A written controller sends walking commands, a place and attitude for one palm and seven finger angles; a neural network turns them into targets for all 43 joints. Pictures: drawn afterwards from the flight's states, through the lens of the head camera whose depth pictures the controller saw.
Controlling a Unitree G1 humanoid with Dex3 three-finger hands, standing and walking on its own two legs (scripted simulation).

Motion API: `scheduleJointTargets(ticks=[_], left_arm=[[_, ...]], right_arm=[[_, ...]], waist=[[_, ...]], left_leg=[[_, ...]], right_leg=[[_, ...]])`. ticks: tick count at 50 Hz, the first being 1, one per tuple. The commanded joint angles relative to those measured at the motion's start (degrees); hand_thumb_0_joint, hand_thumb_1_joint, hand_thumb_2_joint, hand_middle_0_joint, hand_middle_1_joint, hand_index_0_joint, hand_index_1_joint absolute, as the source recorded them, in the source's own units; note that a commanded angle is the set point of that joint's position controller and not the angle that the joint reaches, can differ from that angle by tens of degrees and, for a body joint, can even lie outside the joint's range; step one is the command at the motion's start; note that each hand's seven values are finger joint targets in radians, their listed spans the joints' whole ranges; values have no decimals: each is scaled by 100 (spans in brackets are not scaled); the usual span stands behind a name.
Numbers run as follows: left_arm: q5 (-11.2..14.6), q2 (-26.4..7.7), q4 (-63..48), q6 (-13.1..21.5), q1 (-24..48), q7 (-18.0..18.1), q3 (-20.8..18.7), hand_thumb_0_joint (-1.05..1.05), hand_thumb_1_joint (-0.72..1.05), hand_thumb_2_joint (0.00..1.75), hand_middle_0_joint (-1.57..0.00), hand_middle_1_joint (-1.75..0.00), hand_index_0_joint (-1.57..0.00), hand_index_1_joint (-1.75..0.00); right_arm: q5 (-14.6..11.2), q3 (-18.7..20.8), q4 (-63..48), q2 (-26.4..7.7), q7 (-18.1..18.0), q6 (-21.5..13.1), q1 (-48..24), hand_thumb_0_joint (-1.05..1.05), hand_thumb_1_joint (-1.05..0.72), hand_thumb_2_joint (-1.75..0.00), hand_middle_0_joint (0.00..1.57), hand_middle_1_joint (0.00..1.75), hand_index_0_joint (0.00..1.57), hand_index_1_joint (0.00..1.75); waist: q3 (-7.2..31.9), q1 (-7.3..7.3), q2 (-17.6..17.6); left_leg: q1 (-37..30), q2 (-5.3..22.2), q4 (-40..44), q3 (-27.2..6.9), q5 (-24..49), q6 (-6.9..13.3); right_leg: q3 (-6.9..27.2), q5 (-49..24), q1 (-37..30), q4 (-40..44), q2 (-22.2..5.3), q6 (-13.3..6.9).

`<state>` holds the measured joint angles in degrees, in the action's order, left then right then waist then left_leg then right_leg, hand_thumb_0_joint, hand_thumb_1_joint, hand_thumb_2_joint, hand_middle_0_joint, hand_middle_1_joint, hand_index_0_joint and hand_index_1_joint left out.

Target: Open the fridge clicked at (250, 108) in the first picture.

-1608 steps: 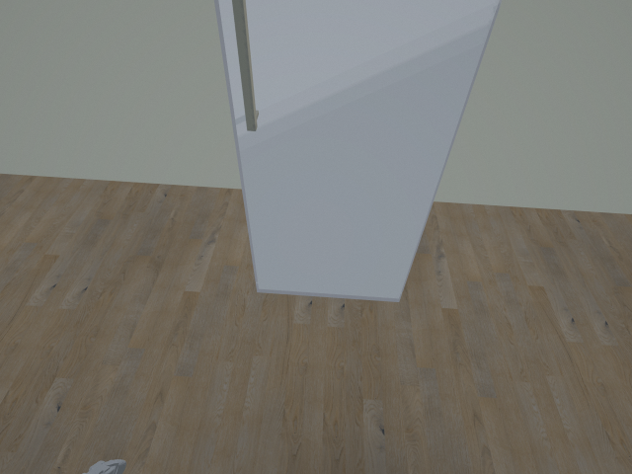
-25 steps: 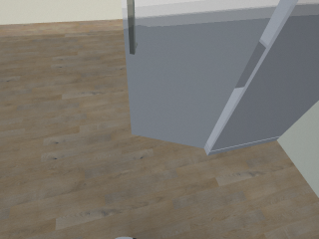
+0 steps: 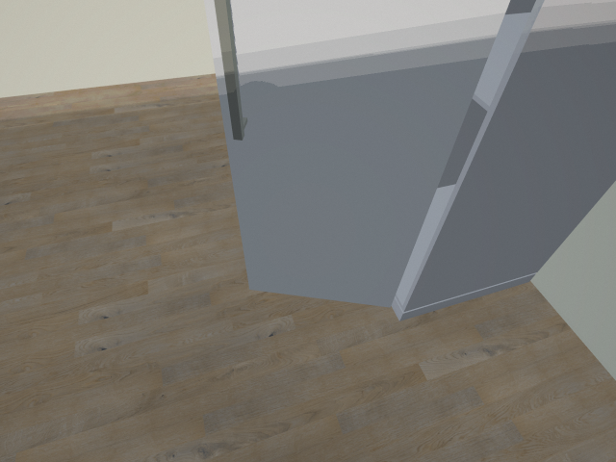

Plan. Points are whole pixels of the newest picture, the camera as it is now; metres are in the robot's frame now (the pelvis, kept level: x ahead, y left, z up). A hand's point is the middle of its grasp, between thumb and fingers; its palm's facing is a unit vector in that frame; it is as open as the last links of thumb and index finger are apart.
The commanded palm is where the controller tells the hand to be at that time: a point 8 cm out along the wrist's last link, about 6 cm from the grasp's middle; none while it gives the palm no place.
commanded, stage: let the arm hang, fingers relaxed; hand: left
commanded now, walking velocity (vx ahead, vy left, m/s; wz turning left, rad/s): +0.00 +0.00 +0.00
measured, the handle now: (233, 64) +0.74 +0.18 +0.16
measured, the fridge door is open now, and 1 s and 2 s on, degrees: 64 64 64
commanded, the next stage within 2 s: look to check the result in 0.10 s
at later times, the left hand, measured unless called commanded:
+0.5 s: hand out of the picture +0.01 +0.17 -0.18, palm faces -0.03 -0.98 -0.20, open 7.4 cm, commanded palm none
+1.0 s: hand out of the picture +0.02 +0.17 -0.18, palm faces -0.03 -0.98 -0.20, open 7.4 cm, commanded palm none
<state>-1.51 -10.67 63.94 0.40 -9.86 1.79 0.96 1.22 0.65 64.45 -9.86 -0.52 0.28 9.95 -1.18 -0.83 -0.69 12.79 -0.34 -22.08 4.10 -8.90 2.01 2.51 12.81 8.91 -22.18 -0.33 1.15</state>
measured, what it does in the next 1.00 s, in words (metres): stands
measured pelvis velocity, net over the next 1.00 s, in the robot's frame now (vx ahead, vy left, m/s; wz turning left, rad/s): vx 0.02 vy -0.01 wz -0.01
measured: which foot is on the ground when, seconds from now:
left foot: down 0.00-1.00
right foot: down 0.00-1.00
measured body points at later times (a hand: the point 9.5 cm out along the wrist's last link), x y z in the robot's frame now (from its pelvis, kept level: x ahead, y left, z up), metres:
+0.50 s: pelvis +0.02 -0.01 +0.00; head +0.04 +0.00 +0.45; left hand +0.02 +0.22 -0.16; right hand +0.02 -0.23 -0.16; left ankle +0.03 +0.10 -0.74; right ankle -0.01 -0.14 -0.74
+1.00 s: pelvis +0.02 -0.01 +0.00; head +0.03 +0.00 +0.45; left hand +0.03 +0.22 -0.16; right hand +0.02 -0.23 -0.16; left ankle +0.03 +0.10 -0.74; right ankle -0.01 -0.14 -0.74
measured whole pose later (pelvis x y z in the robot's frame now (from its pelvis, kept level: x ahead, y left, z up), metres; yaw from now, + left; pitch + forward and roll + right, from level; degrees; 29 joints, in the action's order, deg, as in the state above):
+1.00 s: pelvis +0.02 -0.01 +0.00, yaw -1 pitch -1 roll +0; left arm -1.3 -9.5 65.9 0.3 -14.1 2.3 0.4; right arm 1.0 0.9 66.4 -8.5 -1.4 0.3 12.8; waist -2.3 -0.6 -0.7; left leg 10.7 0.7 -21.6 4.5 -10.2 1.1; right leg 3.0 13.2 6.6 -20.5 0.7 0.3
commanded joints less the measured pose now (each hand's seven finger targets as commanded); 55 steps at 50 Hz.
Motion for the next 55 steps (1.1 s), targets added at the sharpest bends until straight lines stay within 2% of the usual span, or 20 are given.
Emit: scheduleJointTargets(ticks=[1,2,5,8,10,12,19,22,28,30,32,40,42,46,47,50,55], left_arm=[[26,-706,-75,69,-413,39,-139,0,90,90,-20,-30,-20,-30],[20,-718,-76,77,-445,45,-152,0,90,90,-20,-30,-20,-30],[32,-667,-64,65,-435,45,-153,0,90,90,-20,-30,-20,-30],[34,-644,-42,79,-461,48,-157,0,90,90,-20,-30,-20,-30],[38,-617,-32,76,-474,51,-146,0,90,90,-20,-30,-20,-30],[38,-620,-7,86,-552,56,-148,0,90,90,-20,-30,-20,-30],[47,-548,65,72,-650,64,-131,0,90,90,-20,-30,-20,-30],[42,-547,84,83,-753,72,-137,0,90,90,-20,-30,-20,-30],[41,-500,117,62,-761,71,-122,0,90,90,-20,-30,-20,-30],[41,-479,119,65,-769,68,-120,0,90,90,-20,-30,-20,-30],[34,-500,115,77,-819,71,-134,0,90,90,-20,-30,-20,-30],[35,-460,101,72,-762,67,-130,0,90,90,-20,-30,-20,-30],[30,-487,96,81,-810,69,-133,0,90,90,-20,-30,-20,-30],[40,-458,89,77,-766,65,-128,0,90,90,-20,-30,-20,-30],[35,-489,70,85,-814,68,-140,0,90,90,-20,-30,-20,-30],[40,-470,71,73,-750,66,-136,0,90,90,-20,-30,-20,-30],[39,-458,64,69,-769,65,-138,0,90,90,-20,-30,-20,-30]], right_arm=[[-10,120,-90,-674,-88,-74,265,0,-90,-90,20,30,20,30],[-20,123,-91,-679,-91,-81,305,0,-90,-90,20,30,20,30],[-11,112,-45,-623,-105,-69,303,0,-90,-90,20,30,20,30],[-22,119,-21,-612,-114,-76,389,0,-90,-90,20,30,20,30],[-19,119,7,-605,-122,-72,408,0,-90,-90,20,30,20,30],[-34,124,9,-606,-125,-75,472,0,-90,-90,20,30,20,30],[-35,117,79,-541,-146,-60,528,0,-90,-90,20,30,20,30],[-41,127,70,-550,-150,-63,567,0,-90,-90,20,30,20,30],[-39,118,96,-505,-152,-44,539,0,-90,-90,20,30,20,30],[-31,115,90,-501,-154,-44,540,0,-90,-90,20,30,20,30],[-45,127,75,-510,-155,-56,584,0,-90,-90,20,30,20,30],[-29,121,78,-488,-153,-48,540,0,-90,-90,20,30,20,30],[-44,129,63,-509,-149,-51,566,0,-90,-90,20,30,20,30],[-28,126,72,-506,-158,-58,550,0,-90,-90,20,30,20,30],[-41,128,61,-526,-156,-67,583,0,-90,-90,20,30,20,30],[-33,127,70,-502,-159,-57,554,0,-90,-90,20,30,20,30],[-27,133,69,-495,-158,-57,590,0,-90,-90,20,30,20,30]], waist=[[3,21,204],[70,30,236],[-51,26,316],[27,11,89],[-32,8,128],[96,13,65],[-70,3,103],[72,5,54],[-218,1,142],[-244,1,143],[-85,7,83],[-296,2,165],[-185,5,76],[-223,1,123],[-90,15,87],[-231,3,99],[-176,6,104]], left_leg=[[-510,689,418,-655,464,-28],[-553,696,376,-640,607,-24],[-522,682,401,-615,511,-40],[-598,703,377,-595,622,-30],[-600,701,373,-577,626,-35],[-674,703,342,-596,700,-21],[-667,701,335,-546,639,-24],[-775,705,284,-545,722,-17],[-642,698,364,-534,428,-29],[-618,701,373,-527,398,-32],[-692,699,336,-552,511,-22],[-583,696,392,-531,363,-40],[-639,703,377,-537,389,-36],[-627,706,371,-526,446,-39],[-693,710,337,-536,568,-26],[-622,714,370,-522,462,-36],[-630,715,386,-537,402,-24]], right_leg=[[310,-495,384,409,-486,-242],[315,-597,325,414,-494,-247],[313,-522,343,449,-480,-250],[322,-655,287,461,-490,-257],[324,-657,299,480,-483,-258],[334,-698,237,483,-478,-267],[349,-694,298,514,-479,-280],[367,-787,253,507,-476,-283],[370,-489,402,567,-462,-283],[374,-477,407,567,-448,-278],[379,-576,326,559,-455,-283],[379,-461,425,580,-448,-279],[388,-482,385,585,-450,-281],[390,-543,392,561,-450,-276],[392,-661,322,543,-461,-281],[377,-570,382,549,-444,-276],[399,-486,370,546,-432,-282]])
